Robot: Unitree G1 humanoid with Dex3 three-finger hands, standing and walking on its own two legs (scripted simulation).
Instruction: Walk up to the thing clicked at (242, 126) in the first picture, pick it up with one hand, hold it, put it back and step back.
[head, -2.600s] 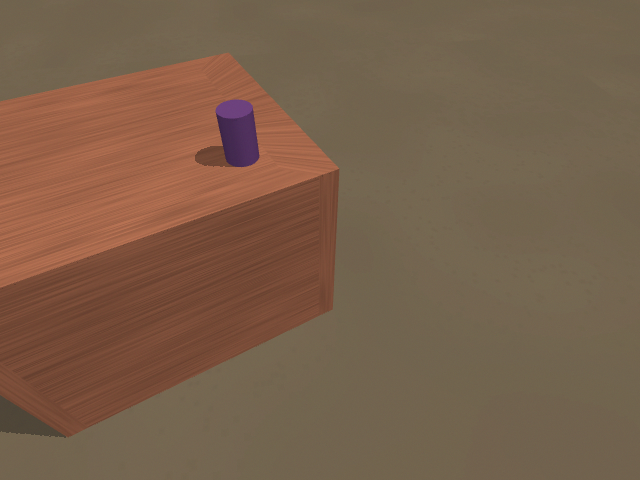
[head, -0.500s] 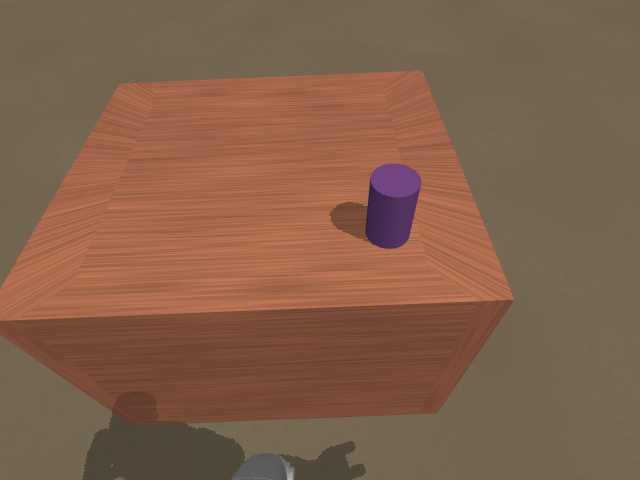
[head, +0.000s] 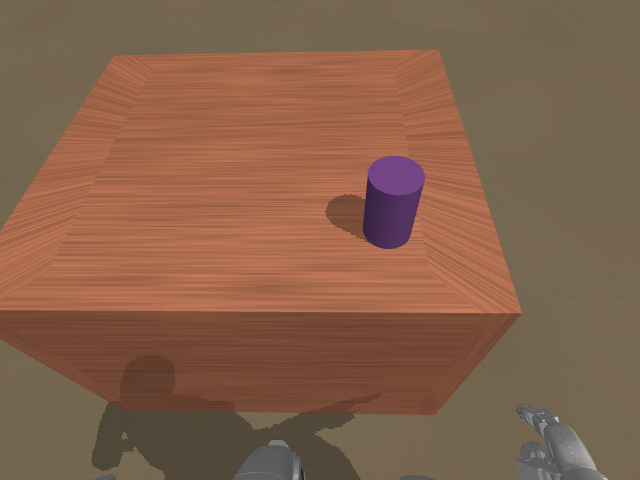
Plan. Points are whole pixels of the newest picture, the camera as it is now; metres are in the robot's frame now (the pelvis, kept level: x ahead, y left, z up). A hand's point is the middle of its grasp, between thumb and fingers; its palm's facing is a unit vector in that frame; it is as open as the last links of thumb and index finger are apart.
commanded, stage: walk up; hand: right
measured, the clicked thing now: (391, 204) +0.53 -0.10 -0.02
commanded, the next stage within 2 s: stand in 2.00 s
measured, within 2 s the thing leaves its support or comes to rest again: neither
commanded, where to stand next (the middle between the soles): +0.06 +0.05 m, yaw +0 degrees
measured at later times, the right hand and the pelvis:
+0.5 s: hand out of the picture +0.07 -0.23 -0.13, palm faces -0.08 +0.93 -0.35, open 7.4 cm; pelvis -0.02 +0.03 +0.01, yaw +3 degrees
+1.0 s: hand out of the picture +0.09 -0.22 -0.12, palm faces -0.06 +0.94 -0.35, open 7.4 cm; pelvis +0.01 +0.03 +0.03, yaw +3 degrees
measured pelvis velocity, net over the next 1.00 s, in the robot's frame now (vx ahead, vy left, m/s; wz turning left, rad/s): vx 0.01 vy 0.03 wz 0.04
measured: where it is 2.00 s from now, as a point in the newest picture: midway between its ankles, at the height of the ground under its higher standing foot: outside the picture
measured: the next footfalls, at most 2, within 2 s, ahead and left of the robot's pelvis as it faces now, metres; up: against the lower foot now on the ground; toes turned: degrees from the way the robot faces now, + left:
left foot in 0.30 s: +0.05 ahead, +0.16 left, +0.00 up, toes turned +2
